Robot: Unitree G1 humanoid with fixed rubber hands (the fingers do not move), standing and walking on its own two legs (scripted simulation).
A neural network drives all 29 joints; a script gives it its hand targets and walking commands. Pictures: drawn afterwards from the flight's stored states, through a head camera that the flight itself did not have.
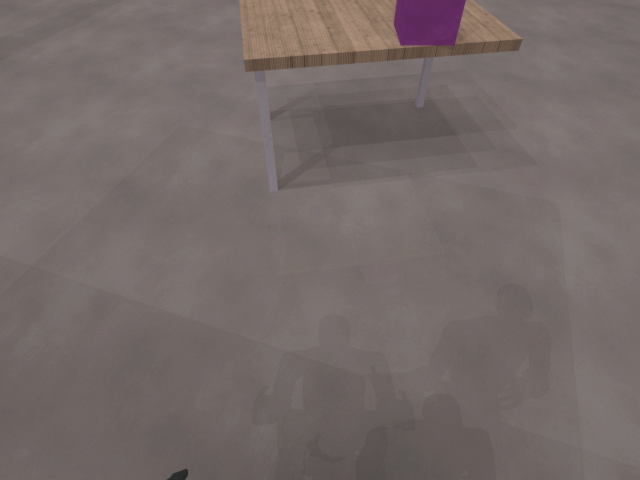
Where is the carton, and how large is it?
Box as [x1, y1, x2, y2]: [394, 0, 465, 45]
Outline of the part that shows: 397,0 394,26 401,45 454,44 465,0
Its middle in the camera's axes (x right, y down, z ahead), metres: +0.40 -0.88 +1.40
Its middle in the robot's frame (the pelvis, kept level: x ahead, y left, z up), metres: +1.65 -0.35 +0.01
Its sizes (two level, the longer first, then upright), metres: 0.210 0.200 0.250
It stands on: a table, 0.65 m high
